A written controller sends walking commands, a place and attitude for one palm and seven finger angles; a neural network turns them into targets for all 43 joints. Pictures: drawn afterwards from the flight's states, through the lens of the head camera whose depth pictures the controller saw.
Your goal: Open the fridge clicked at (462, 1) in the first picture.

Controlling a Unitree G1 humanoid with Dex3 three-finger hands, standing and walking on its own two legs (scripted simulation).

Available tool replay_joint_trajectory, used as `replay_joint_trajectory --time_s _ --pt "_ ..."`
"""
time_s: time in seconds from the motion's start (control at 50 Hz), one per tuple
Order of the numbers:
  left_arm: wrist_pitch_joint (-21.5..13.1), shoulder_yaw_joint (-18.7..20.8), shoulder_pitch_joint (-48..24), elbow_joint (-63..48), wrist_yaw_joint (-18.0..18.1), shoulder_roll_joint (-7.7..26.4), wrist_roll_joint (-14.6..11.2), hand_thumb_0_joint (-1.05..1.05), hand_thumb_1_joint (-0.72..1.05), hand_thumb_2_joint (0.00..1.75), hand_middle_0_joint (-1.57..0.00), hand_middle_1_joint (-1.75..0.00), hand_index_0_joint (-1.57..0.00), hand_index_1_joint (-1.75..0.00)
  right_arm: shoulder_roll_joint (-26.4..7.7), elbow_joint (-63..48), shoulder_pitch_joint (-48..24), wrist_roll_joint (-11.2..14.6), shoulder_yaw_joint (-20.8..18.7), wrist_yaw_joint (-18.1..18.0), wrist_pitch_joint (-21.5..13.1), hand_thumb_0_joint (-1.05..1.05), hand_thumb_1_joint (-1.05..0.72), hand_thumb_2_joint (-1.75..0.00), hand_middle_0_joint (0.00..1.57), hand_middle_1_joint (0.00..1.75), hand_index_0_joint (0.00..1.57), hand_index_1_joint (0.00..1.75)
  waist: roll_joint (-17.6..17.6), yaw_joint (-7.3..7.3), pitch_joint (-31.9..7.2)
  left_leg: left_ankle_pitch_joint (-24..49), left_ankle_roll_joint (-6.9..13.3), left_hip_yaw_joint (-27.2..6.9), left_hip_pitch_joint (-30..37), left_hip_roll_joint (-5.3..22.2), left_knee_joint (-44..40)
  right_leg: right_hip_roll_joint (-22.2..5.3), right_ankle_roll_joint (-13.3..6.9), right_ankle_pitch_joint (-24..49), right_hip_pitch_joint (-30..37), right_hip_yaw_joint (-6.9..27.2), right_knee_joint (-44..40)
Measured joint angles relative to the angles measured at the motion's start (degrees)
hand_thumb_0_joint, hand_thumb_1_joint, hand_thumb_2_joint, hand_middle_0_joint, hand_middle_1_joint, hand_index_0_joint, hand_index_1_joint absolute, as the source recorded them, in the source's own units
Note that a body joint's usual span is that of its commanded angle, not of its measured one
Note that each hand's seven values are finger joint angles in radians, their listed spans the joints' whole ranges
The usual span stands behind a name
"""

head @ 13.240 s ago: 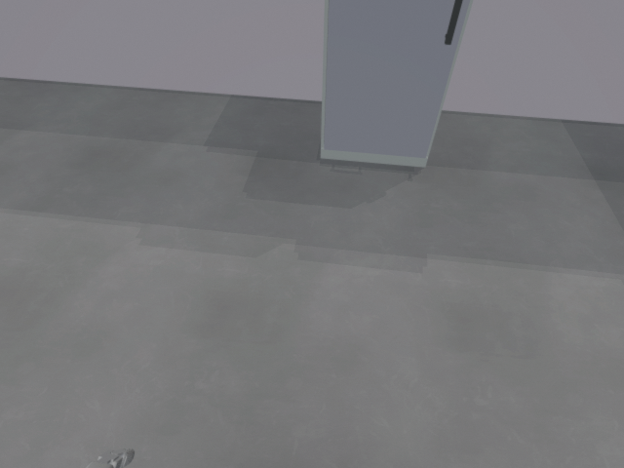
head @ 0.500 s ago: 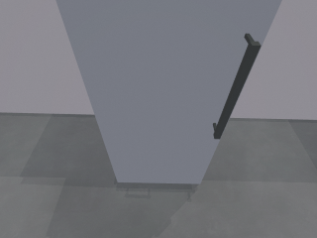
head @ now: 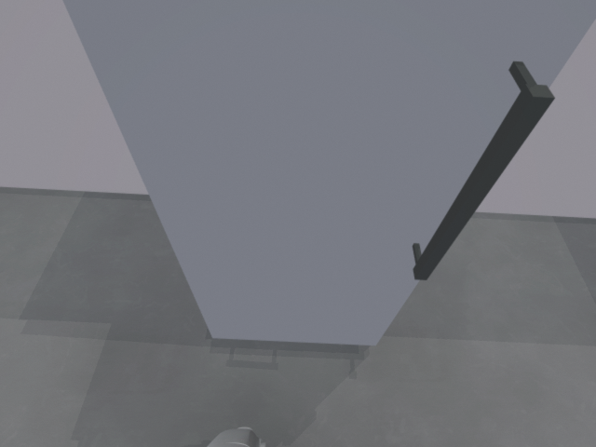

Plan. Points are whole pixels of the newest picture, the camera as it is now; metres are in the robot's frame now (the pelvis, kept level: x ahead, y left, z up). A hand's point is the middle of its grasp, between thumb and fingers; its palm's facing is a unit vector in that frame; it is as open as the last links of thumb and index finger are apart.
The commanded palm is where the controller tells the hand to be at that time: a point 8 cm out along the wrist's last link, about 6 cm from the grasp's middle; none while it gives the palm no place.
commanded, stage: come to a stop and stand still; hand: right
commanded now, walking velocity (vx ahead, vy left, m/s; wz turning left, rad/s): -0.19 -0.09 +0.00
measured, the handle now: (457, 197) +0.44 -0.17 +0.09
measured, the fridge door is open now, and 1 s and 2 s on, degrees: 0 0 0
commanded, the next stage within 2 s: look again from close up in 1.50 s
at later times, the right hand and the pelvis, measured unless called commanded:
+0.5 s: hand out of the picture +0.01 -0.24 -0.15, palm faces -0.01 +0.95 -0.32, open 7.3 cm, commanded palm none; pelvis -0.01 -0.03 +0.00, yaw +3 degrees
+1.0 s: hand out of the picture +0.09 -0.18 -0.15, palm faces -0.05 +0.97 -0.25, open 7.3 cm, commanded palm none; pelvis +0.02 +0.00 +0.01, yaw +2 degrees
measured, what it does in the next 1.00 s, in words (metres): steps on the spot: right foot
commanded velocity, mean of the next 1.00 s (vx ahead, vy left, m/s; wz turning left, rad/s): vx -0.01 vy -0.01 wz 0.00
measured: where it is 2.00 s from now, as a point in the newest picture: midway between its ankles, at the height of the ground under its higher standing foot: outside the picture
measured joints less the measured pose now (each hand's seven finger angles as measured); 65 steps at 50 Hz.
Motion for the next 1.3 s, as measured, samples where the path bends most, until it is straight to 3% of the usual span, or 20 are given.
replay_joint_trajectory --time_s 0.06,0.1,0.18,0.22,0.28,0.38,0.54,0.72,0.98,1.3 --pt "1.23 1.15 -4.38 -1.31 0.12 1.1 -0.31 0.0 0.9 0.9 -0.2 -0.3 -0.21 -0.3 0.43 -0.75 -1.82 -0.37 0.16 -0.65 0.03 0.01 -0.92 -0.9 0.2 0.3 0.2 0.3 0.72 0.02 0.37 -0.75 0.43 0.66 -0.11 0.51 -0.22 0.13 0.51 -6.24 -6.04 0.87 10.29" --pt "1.41 1.76 -7.37 -2.7 0.06 1.99 -0.22 0.0 0.9 0.9 -0.2 -0.3 -0.2 -0.3 0.84 -1.17 -2.52 -0.64 0.16 -0.84 0.74 0.01 -0.92 -0.9 0.2 0.3 0.2 0.3 1.53 -0.48 0.35 0.24 0.37 0.49 -0.21 0.71 -1.0 0.07 0.73 -5.65 -8.63 0.89 11.93" --pt "0.91 2.29 -11.6 -6.03 -0.31 3.54 0.26 0.0 0.91 0.9 -0.2 -0.3 -0.2 -0.3 1.22 -1.69 -1.96 -0.65 -0.12 -0.56 2.28 0.0 -0.91 -0.9 0.2 0.3 0.2 0.3 3.04 -1.34 -0.94 1.13 -0.36 -0.65 -1.54 0.66 -0.57 -0.39 1.0 2.79 -8.15 -0.48 2.39" --pt "0.33 2.33 -12.44 -7.3 -0.32 3.77 0.65 0.0 0.91 0.9 -0.2 -0.3 -0.2 -0.3 0.91 -1.9 -1.46 -0.23 -0.57 -0.42 3.27 0.0 -0.92 -0.9 0.2 0.3 0.2 0.3 3.59 -1.69 -1.53 0.39 -0.89 -1.18 -2.12 0.51 0.73 -0.42 -0.03 8.36 -7.41 -0.85 -0.7" --pt "1.73 2.18 -12.68 -10.26 -1.27 4.83 0.82 0.0 0.91 0.9 -0.2 -0.3 -0.2 -0.3 0.05 -2.0 1.17 0.06 0.51 -0.6 3.21 -0.01 -0.93 -0.9 0.2 0.3 0.21 0.3 2.93 -2.94 -3.55 0.28 -0.79 -2.37 -2.09 0.39 1.31 -0.76 -0.78 5.82 -8.08 -2.24 2.22" --pt "1.59 1.52 -11.96 -15.54 -2.05 6.26 1.21 0.0 0.91 0.9 -0.2 -0.3 -0.2 -0.3 -1.08 -1.3 6.64 -0.72 1.58 0.35 3.59 0.0 -0.92 -0.9 0.2 0.3 0.21 0.3 -0.19 -2.74 -6.64 -0.12 -1.65 -4.01 -1.76 0.42 1.12 -0.15 -1.65 5.0 -7.15 -3.35 1.56" --pt "0.85 0.51 -9.95 -15.11 -1.81 7.42 0.93 0.0 0.92 0.9 -0.2 -0.3 -0.2 -0.3 -1.9 0.41 10.54 -0.57 1.92 0.66 2.97 0.01 -0.91 -0.9 0.2 0.3 0.2 0.3 -3.11 -3.59 -6.69 1.84 -2.65 -5.46 0.71 0.4 -3.32 0.98 -2.03 7.45 -3.82 -3.73 -4.75" --pt "0.23 -0.39 -7.77 -9.22 -1.5 8.31 0.75 0.0 0.91 0.9 -0.2 -0.3 -0.2 -0.3 -0.23 3.25 8.69 -0.01 2.83 0.82 1.77 0.01 -0.91 -0.9 0.2 0.3 0.2 0.3 -3.19 -2.69 -4.48 1.68 -2.37 -4.71 2.65 0.13 -5.71 0.85 -1.26 8.67 -1.24 -3.05 -9.1" --pt "-0.24 -0.99 -6.6 -3.67 -0.72 5.36 0.9 0.0 0.91 0.9 -0.2 -0.3 -0.2 -0.3 0.8 4.22 1.55 0.28 2.57 0.36 0.74 0.01 -0.92 -0.9 0.2 0.3 0.2 0.3 -1.76 -1.18 -3.48 0.04 -0.8 -3.27 5.09 -1.24 -6.12 -0.63 0.58 8.43 1.62 -1.9 -11.13" --pt "-0.34 -0.56 -8.47 -2.95 -0.54 4.23 0.94 0.0 0.91 0.9 -0.2 -0.3 -0.2 -0.3 1.09 4.8 1.77 0.16 1.79 0.24 0.59 0.0 -0.92 -0.9 0.2 0.3 0.2 0.3 -1.77 -1.53 -3.35 0.1 0.78 -2.05 6.18 -3.01 -7.62 -2.52 2.18 8.6 2.23 -1.02 -12.03"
